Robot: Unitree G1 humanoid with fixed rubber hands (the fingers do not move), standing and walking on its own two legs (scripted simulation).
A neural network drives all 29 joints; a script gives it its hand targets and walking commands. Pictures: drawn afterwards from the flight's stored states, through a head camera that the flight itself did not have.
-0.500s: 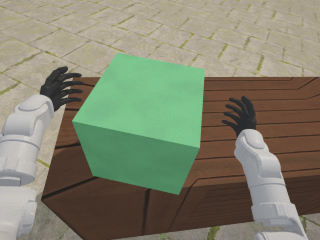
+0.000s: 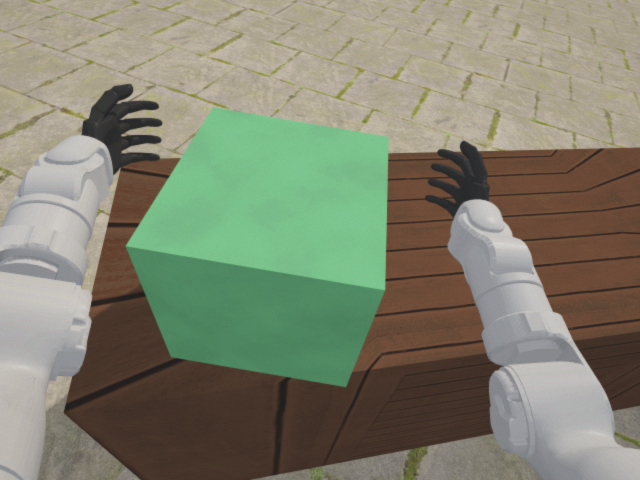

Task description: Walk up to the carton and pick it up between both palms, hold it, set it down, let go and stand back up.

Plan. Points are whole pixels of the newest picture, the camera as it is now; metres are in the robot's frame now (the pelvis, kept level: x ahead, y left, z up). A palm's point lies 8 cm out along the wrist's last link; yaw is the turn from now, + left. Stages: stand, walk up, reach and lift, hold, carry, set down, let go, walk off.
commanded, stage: reach and lift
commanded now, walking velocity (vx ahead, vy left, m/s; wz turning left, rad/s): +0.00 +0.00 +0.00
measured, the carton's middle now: (279, 247) +0.44 -0.04 +0.01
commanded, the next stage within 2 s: none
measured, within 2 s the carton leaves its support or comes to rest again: neither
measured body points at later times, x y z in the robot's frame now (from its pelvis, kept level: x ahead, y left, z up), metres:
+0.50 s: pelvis +0.00 +0.00 -0.01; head +0.04 +0.02 +0.44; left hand +0.49 +0.17 +0.10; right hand +0.36 -0.25 +0.06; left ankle -0.01 +0.10 -0.75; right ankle +0.03 -0.15 -0.75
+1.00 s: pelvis -0.01 +0.00 -0.03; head +0.05 +0.04 +0.42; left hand +0.48 +0.15 +0.05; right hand +0.37 -0.23 +0.04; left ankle -0.01 +0.10 -0.75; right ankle +0.03 -0.15 -0.75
